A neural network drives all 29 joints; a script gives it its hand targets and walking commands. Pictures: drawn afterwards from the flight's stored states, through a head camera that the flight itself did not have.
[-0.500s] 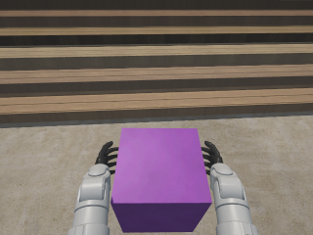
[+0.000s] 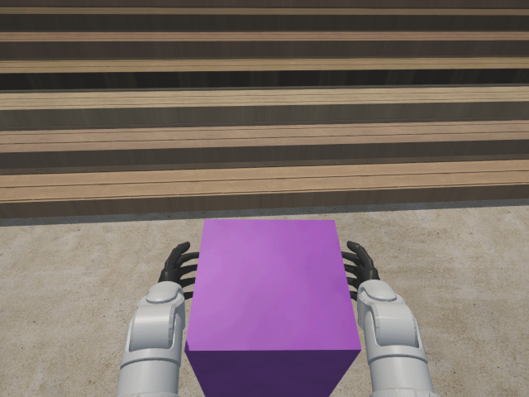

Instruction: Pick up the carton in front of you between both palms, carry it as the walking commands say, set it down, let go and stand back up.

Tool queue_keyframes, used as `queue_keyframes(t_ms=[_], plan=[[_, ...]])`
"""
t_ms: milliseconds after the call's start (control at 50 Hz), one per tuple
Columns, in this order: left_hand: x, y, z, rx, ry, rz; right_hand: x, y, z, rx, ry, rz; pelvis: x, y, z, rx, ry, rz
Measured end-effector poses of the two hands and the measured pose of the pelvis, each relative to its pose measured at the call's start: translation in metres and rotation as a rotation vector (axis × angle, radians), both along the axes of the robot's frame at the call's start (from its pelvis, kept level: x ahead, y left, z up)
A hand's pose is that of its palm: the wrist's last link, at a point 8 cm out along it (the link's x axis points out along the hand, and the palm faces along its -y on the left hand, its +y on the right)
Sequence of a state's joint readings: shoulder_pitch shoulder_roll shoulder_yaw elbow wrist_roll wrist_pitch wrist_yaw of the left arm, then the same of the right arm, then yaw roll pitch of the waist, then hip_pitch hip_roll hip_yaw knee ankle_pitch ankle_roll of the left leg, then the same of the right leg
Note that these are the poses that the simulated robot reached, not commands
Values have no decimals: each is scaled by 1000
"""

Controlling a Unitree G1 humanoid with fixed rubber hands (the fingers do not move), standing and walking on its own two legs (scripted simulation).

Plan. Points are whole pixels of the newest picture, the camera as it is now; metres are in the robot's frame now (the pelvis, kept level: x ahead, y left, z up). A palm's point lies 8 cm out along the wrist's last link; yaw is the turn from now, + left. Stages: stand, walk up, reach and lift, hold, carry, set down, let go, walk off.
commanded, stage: hold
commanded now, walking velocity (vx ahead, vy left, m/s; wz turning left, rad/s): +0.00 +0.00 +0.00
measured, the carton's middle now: (268, 313) +0.29 +0.00 -0.02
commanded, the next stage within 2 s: carry in 1.04 s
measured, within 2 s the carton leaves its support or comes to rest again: neither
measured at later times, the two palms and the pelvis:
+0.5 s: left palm (169, 292) +0.28 +0.15 +0.05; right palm (368, 292) +0.28 -0.15 +0.05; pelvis -0.01 +0.00 +0.00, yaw +0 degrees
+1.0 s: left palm (170, 292) +0.28 +0.15 +0.05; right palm (368, 292) +0.28 -0.15 +0.05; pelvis +0.00 +0.00 +0.00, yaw +0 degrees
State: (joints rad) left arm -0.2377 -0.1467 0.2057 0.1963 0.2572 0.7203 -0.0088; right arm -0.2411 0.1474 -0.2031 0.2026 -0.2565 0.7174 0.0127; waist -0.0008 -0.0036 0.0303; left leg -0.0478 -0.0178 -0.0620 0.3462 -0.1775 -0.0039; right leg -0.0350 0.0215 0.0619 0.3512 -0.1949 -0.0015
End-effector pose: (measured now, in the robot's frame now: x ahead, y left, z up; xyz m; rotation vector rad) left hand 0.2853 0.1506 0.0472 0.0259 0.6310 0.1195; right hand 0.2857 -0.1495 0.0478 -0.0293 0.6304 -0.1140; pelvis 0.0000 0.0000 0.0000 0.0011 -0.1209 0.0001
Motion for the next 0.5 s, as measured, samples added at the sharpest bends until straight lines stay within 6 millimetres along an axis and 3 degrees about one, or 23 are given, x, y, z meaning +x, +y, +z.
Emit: queue_keyframes(t_ms=[220, 500], plan=[[-10, 0, 1, -9, 22, 4, -10, 0, 1, 11, 22, -8, -9, 1, -1, 0, -30, 0], [-6, 1, 4, -21, 12, 8, -8, 1, 3, 22, 12, -19, -13, 3, -2, 0, -31, -3]])
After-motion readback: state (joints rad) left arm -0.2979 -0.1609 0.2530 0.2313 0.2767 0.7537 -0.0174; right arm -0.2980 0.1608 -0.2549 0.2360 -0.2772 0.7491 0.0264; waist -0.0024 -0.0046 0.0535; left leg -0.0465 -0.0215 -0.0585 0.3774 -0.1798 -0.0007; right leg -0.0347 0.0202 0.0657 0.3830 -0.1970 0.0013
